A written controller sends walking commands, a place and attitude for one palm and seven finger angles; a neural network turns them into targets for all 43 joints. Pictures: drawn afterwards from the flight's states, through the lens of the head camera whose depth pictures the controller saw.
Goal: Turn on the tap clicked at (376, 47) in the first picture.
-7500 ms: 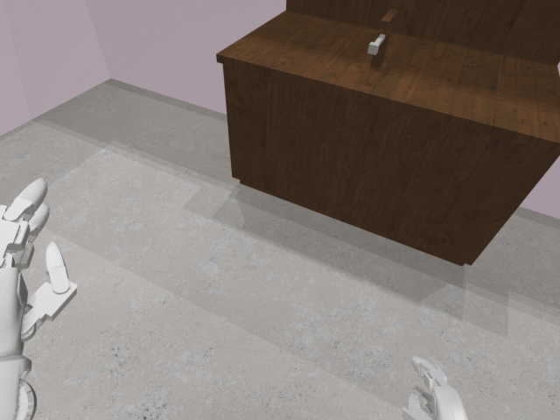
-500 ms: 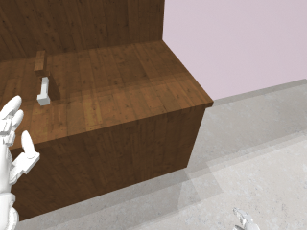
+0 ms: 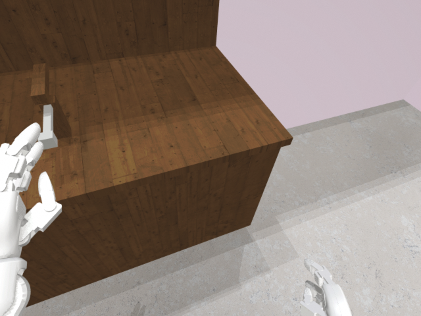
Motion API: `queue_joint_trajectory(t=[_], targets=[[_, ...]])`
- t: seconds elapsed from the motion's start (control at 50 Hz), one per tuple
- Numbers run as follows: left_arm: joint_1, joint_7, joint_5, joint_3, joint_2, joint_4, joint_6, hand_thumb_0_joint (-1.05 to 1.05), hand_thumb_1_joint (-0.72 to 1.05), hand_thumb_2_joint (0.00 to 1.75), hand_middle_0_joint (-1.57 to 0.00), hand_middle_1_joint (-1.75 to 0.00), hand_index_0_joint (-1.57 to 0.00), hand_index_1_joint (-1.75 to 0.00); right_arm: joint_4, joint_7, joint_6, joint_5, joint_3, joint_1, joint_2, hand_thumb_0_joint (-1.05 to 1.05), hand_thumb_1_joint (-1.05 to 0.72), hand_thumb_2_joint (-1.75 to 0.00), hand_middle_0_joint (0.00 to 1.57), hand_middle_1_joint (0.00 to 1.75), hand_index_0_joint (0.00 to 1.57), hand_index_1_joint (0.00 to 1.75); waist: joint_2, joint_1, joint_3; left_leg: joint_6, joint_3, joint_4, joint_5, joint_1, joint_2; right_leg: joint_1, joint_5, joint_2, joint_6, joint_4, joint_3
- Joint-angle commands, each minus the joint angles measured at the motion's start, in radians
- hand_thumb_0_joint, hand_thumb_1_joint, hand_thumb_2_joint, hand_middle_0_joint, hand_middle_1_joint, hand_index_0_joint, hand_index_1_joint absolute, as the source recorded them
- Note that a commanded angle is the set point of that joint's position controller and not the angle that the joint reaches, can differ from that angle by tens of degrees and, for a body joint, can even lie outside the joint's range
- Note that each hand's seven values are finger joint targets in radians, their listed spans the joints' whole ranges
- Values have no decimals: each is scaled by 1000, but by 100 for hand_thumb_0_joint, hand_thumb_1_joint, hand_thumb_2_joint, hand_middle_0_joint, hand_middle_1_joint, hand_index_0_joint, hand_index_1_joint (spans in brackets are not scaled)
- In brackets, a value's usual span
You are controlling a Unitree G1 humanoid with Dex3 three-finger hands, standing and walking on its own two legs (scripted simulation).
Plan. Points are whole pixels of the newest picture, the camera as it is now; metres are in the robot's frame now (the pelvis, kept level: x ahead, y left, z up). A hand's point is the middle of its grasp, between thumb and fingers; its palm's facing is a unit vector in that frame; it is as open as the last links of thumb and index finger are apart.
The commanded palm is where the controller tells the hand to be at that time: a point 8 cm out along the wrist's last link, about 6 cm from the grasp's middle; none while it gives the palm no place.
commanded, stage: shuffle to correct the standing spot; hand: left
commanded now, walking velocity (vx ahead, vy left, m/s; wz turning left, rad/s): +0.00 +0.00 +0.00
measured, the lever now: (48, 140) +0.43 +0.39 +0.06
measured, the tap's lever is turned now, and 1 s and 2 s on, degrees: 0 0 0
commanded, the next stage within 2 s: come to a stop and stand still in 0.80 s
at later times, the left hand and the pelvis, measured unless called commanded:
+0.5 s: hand (38, 180) +0.26 +0.28 +0.16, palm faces +0.45 -0.82 -0.35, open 7.4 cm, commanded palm +0.20 +0.31 +0.18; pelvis +0.05 +0.02 -0.01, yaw +2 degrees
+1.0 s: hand (34, 160) +0.30 +0.30 +0.16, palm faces +0.45 -0.82 -0.35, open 7.4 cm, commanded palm +0.23 +0.33 +0.18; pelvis +0.08 +0.04 -0.01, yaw +2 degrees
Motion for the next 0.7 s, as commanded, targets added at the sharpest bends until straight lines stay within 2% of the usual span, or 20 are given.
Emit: queue_joint_trajectory(t=[0.0, 0.04, 0.08, 0.1, 0.12, 0.18, 0.2, 0.26, 0.28, 0.34, 0.36, 0.38, 0.44, 0.48, 0.5, 0.56, 0.58, 0.62, 0.66, 0.68], targets=[[-131, 46, 3, 217, 249, -272, -75, 0, 90, 90, -20, -30, -20, -30, -167, -21, -45, -14, -37, -122, -123, 0, -90, -90, 20, 30, 20, 30, 176, 26, -130, -20, -154, -226, -163, 5, 92, 81, -30, -13, -15, -50, -9], [-105, 46, -1, 196, 228, -297, -76, 0, 90, 90, -20, -30, -20, -30, -170, -17, -48, -15, -42, -115, -128, 0, -90, -90, 20, 30, 20, 30, 174, 25, -174, -25, -127, -179, -14, 60, 75, 105, 62, -22, -20, -56, -9], [-72, 46, -2, 178, 209, -313, -72, 0, 90, 90, -20, -30, -20, -30, -166, -12, -51, -15, -46, -113, -132, 0, -90, -90, 20, 30, 20, 30, 129, 24, -225, -32, -100, -119, 197, 134, 65, 115, 173, -28, -20, -52, -16], [-52, 45, -3, 162, 193, -317, -70, 0, 90, 90, -20, -30, -20, -30, -159, -8, -50, -15, -51, -106, -137, 0, -90, -90, 20, 30, 20, 30, 129, 20, -245, -34, -94, -90, 292, 159, 65, 116, 214, -29, -19, -38, -24], [-40, 43, -4, 145, 182, -322, -68, 0, 90, 90, -20, -30, -20, -30, -155, -2, -48, -15, -56, -105, -143, 0, -90, -90, 20, 30, 20, 30, 128, 17, -254, -33, -91, -72, 312, 168, 67, 111, 211, -30, -18, -26, -29], [9, 46, -3, 143, 175, -284, -55, 0, 90, 90, -20, -30, -20, -30, -142, 4, -31, -13, -72, -96, -152, 0, -90, -90, 20, 30, 20, 30, 119, 8, -249, -19, -97, -45, 256, 163, 73, 86, 176, -35, -26, 11, -35], [14, 45, -5, 135, 164, -271, -51, 0, 90, 90, -20, -30, -20, -30, -143, 5, -22, -11, -71, -96, -148, 0, -90, -90, 20, 30, 20, 30, 99, 4, -230, -14, -110, -44, 222, 145, 80, 72, 147, -35, -26, 24, -41], [-13, 46, -8, 147, 179, -251, -50, 0, 90, 90, -20, -30, -20, -30, -150, 1, -2, -3, -71, -111, -142, 0, -90, -90, 20, 30, 20, 30, 97, 1, -167, 6, -140, -59, 42, 77, 86, 40, 61, -36, -30, 45, -36], [-38, 49, -8, 166, 202, -276, -51, 0, 90, 90, -20, -30, -20, -30, -152, -3, 3, -2, -71, -115, -145, 0, -90, -90, 20, 30, 20, 30, 116, -2, -163, 8, -147, -63, 34, 82, 88, 32, 60, -35, -32, 67, -43], [-54, 51, -10, 154, 192, -266, -55, 0, 90, 90, -20, -30, -20, -30, -161, -7, 11, 2, -63, -122, -134, 0, -90, -90, 20, 30, 20, 30, 129, 0, -144, 22, -169, -55, 4, 56, 96, 24, 44, -37, -34, 84, -44], [-63, 52, -11, 151, 188, -269, -56, 0, 90, 90, -20, -30, -20, -30, -161, -7, 12, 3, -62, -123, -131, 0, -90, -90, 20, 30, 20, 30, 111, 0, -144, 24, -164, -43, -15, 38, 89, 39, 49, -42, -39, 76, -36], [-79, 55, -10, 166, 209, -284, -57, 0, 90, 90, -20, -30, -20, -30, -162, -10, 12, 4, -63, -127, -135, 0, -90, -90, 20, 30, 20, 30, 114, -2, -144, 22, -152, -29, 8, 41, 82, 47, 73, -50, -45, 81, -25], [-62, 55, -13, 143, 184, -266, -56, 0, 90, 90, -20, -30, -20, -30, -161, -8, 14, 8, -64, -123, -129, 0, -90, -90, 20, 30, 20, 30, 51, -3, -163, 17, -115, 52, 48, 19, 56, 84, 115, -86, -69, 69, 28], [-77, 59, -14, 154, 204, -284, -57, 0, 90, 90, -20, -30, -20, -30, -160, -9, 16, 11, -65, -127, -130, 0, -90, -90, 20, 30, 20, 30, 72, -5, -157, 12, -101, 80, 58, 26, 43, 71, 123, -106, -83, 81, 57], [-72, 59, -16, 143, 189, -274, -57, 0, 90, 90, -20, -30, -20, -30, -156, -9, 19, 11, -62, -123, -127, 0, -90, -90, 20, 30, 20, 30, 75, -8, -154, 12, -110, 79, 73, 25, 47, 66, 123, -105, -81, 100, 46], [-69, 59, -18, 152, 194, -258, -56, 0, 90, 90, -20, -30, -20, -30, -159, -9, 26, 17, -63, -126, -128, 0, -90, -90, 20, 30, 20, 30, 104, -7, -137, 25, -151, 53, 80, 27, 67, 29, 97, -70, -63, 147, 7], [-80, 60, -20, 166, 211, -276, -57, 0, 90, 90, -20, -30, -20, -30, -162, -12, 25, 19, -64, -128, -133, 0, -90, -90, 20, 30, 20, 30, 132, -10, -135, 26, -171, 33, 126, 46, 77, 16, 109, -55, -52, 182, -17], [-59, 59, -20, 161, 198, -277, -62, 0, 90, 90, -20, -30, -20, -30, -165, -9, 26, 17, -65, -120, -131, 0, -90, -90, 20, 30, 20, 30, 162, -10, -154, 29, -205, 21, 219, 86, 100, -13, 80, -33, -39, 205, -52], [-32, 60, -19, 169, 201, -271, -64, 0, 90, 90, -20, -30, -20, -30, -167, -5, 26, 16, -68, -122, -129, 0, -90, -90, 20, 30, 20, 30, 124, -5, -171, 34, -182, 57, 232, 66, 98, 30, 87, -40, -47, 146, -47], [-9, 63, -21, 188, 219, -251, -61, 0, 90, 90, -20, -30, -20, -30, -168, -5, 29, 18, -68, -125, -129, 0, -90, -90, 20, 30, 20, 30, 63, -1, -177, 26, -157, 99, 225, 15, 80, 93, 157, -63, -64, 127, -14]])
